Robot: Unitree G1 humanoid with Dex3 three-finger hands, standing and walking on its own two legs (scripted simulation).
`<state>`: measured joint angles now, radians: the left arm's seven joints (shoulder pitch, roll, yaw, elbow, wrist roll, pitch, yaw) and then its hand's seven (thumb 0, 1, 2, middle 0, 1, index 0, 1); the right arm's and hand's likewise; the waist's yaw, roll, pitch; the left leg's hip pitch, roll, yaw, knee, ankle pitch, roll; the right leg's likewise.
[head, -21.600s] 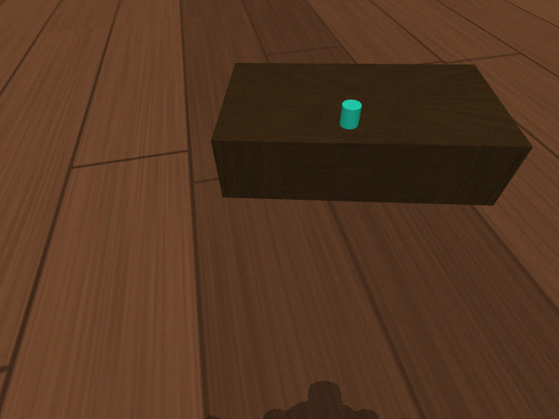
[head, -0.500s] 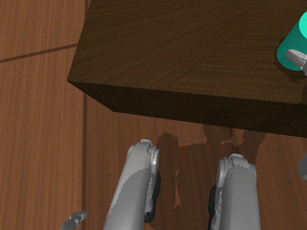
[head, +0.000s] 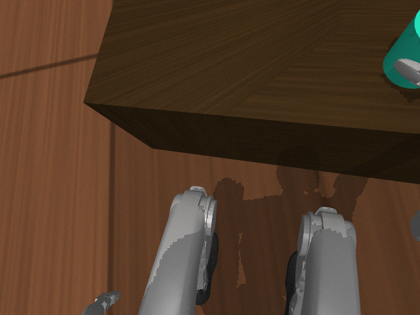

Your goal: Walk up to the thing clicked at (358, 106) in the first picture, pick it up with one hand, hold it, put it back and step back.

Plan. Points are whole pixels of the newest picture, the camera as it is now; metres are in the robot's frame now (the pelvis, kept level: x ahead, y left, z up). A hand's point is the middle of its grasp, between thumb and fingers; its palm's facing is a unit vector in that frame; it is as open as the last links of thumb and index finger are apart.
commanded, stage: open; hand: right
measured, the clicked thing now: out of the picture +0.56 -0.24 +0.00
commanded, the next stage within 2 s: withdraw in 0.42 s
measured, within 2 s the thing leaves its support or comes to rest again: neither
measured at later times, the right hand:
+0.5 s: hand out of the picture +0.56 -0.25 +0.02, palm faces +0.24 +0.97 -0.02, open 15.5 cm
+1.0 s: hand out of the picture +0.56 -0.33 +0.14, palm faces +0.32 +0.95 -0.06, open 17.7 cm
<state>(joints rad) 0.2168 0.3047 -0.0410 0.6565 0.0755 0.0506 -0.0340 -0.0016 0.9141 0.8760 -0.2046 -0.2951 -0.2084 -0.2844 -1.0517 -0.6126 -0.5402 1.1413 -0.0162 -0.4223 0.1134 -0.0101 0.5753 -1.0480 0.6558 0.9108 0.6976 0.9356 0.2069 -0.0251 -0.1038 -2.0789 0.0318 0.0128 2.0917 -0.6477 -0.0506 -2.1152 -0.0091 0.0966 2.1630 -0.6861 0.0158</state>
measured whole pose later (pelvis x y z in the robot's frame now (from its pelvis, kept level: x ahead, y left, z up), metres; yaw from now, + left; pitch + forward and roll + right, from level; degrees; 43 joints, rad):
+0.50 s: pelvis +0.00 +0.00 +0.00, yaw +0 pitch +36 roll +6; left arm 0.21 0.31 -0.04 0.63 0.07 0.07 -0.04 0.00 0.90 0.89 -0.21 -0.30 -0.20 -0.30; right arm -1.06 -0.61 -0.53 1.13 0.00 -0.41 0.11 -0.01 0.54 -0.19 0.41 0.32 0.42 0.32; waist 0.20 -0.02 -0.11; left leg -2.07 0.03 0.02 2.09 -0.65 -0.05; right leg -2.11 -0.01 0.10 2.16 -0.69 0.02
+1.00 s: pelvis +0.01 +0.00 +0.06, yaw +1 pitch +36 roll +6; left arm 0.23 0.31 -0.05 0.62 0.02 0.07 0.00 0.00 0.91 0.87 -0.20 -0.29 -0.20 -0.28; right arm -1.09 -0.86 -0.63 1.16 0.00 -0.28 0.24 -0.01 0.60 -0.04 0.05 0.06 0.05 0.05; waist 0.20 -0.04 -0.13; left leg -1.89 0.02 0.03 1.89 -0.62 -0.04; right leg -1.93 -0.04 0.10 1.97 -0.67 0.01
